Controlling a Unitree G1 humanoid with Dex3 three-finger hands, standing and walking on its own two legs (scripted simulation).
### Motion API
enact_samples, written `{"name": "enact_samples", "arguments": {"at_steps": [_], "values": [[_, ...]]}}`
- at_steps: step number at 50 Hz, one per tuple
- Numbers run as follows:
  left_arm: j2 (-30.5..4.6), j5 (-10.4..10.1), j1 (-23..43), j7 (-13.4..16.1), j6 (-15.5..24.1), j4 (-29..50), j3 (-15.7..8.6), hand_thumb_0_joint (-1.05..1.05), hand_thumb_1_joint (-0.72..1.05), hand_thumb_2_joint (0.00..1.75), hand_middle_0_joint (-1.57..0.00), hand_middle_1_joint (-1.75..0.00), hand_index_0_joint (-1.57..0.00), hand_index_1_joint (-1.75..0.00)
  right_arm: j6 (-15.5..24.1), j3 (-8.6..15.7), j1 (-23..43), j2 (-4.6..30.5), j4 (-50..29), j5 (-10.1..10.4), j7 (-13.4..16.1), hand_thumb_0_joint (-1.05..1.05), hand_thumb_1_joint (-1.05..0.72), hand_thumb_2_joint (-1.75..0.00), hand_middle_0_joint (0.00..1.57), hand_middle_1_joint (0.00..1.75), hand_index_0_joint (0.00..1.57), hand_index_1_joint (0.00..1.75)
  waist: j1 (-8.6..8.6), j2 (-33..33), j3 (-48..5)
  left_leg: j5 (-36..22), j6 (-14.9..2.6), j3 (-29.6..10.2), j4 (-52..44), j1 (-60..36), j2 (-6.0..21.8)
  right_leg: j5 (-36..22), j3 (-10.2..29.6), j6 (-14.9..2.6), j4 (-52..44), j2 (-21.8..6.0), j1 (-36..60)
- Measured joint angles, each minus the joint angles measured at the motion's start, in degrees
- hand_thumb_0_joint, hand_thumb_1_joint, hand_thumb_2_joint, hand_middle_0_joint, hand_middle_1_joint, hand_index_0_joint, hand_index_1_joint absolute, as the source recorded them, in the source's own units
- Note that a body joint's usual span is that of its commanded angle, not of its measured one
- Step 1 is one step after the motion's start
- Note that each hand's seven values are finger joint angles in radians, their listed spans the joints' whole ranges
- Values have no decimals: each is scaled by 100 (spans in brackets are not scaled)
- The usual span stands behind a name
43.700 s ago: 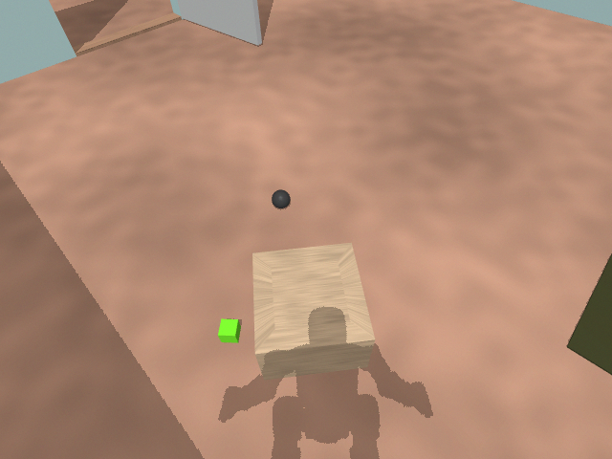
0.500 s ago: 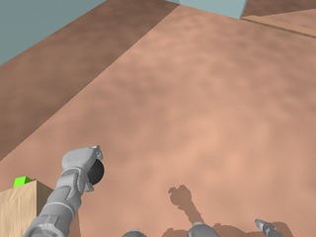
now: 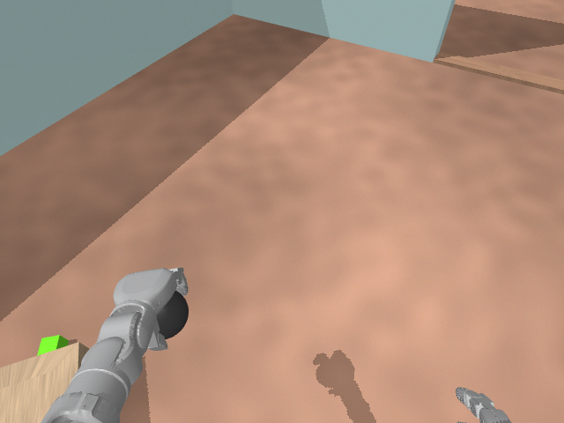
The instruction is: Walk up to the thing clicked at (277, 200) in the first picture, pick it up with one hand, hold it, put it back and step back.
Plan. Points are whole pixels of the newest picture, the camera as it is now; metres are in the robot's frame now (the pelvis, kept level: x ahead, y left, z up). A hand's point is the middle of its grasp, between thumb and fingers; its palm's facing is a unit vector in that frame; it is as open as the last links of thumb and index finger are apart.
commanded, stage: hold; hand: left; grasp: from above
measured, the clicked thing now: (162, 313) +0.32 +0.22 -0.08
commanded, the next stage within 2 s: crouch in 1.48 s
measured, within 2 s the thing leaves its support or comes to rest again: neither
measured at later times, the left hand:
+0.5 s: hand (154, 329) +0.27 +0.21 -0.04, palm faces -0.46 -0.06 -0.89, open 10.8 cm
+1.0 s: hand (156, 329) +0.27 +0.20 -0.02, palm faces -0.45 -0.07 -0.89, open 10.8 cm
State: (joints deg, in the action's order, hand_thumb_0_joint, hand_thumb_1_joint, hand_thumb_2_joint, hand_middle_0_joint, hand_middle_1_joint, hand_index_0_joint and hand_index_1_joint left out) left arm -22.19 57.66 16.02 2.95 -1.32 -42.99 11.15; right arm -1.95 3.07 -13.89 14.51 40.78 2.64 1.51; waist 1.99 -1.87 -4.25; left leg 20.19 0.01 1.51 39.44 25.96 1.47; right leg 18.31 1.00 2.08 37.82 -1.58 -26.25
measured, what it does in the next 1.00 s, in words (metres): stands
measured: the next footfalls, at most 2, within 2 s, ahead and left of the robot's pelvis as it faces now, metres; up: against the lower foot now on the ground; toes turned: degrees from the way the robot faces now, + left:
none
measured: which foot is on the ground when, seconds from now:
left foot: down 0.00-1.00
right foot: down 0.00-1.00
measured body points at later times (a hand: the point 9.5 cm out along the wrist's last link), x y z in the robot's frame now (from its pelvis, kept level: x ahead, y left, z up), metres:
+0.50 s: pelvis -0.02 -0.01 +0.01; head +0.00 -0.03 +0.46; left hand +0.29 +0.22 +0.01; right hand +0.11 -0.26 -0.11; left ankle -0.01 +0.12 -0.72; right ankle +0.01 -0.14 -0.72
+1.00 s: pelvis -0.02 -0.01 +0.01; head -0.01 -0.04 +0.46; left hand +0.29 +0.21 +0.03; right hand +0.13 -0.27 -0.10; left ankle -0.01 +0.12 -0.72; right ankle +0.01 -0.14 -0.72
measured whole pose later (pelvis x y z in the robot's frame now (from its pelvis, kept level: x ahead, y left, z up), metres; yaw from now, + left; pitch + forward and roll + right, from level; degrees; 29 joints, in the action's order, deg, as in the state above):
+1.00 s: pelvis -0.02 -0.01 +0.01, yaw +0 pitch +1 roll +0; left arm -22.6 56.3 11.4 -2.7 -0.6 -33.2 11.5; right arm -3.3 1.4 -10.6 14.7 38.3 4.0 2.9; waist 0.0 -2.9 -0.8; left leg 14.3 0.7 2.0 29.7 16.6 1.4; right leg 13.7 1.3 1.2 30.7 -1.4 -18.2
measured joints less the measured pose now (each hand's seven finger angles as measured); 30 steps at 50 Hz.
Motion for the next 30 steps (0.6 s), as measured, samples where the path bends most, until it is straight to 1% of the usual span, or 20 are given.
{"name": "enact_samples", "arguments": {"at_steps": [10, 19, 25, 30], "values": [[-12, 53, -177, -183, 35, 344, -17, -1, -14, 71, -56, -85, -55, -82, -110, -12, 0, 43, -136, 29, -14, 1, -90, -90, 20, 30, 20, 29, -67, -22, 74, -128, -2, 42, -215, -219, -3, -124, 39, -5, -181, 2, 187], [-24, -28, -269, -301, 37, 519, -1, -1, -15, 74, -55, -87, -53, -83, -128, -55, 65, 23, -190, 53, -2, 1, -90, -90, 20, 30, 20, 29, -121, -68, 152, -277, 13, 56, -417, -407, -4, -249, 52, -22, -333, 5, 348], [-20, -47, -349, -373, 92, 629, 4, -1, -14, 74, -54, -87, -52, -84, -114, -90, 131, 14, -212, 66, 31, 1, -91, -90, 20, 30, 20, 29, -142, -83, 212, -367, 28, 55, -538, -515, -6, -311, 50, -38, -402, 5, 432], [0, -47, -390, -364, 121, 681, 3, -1, -14, 74, -53, -88, -52, -84, -108, -105, 191, 20, -208, 74, 59, 1, -91, -90, 20, 30, 20, 29, -158, -88, 254, -428, 39, 45, -620, -596, -9, -348, 40, -50, -449, 4, 500]]}}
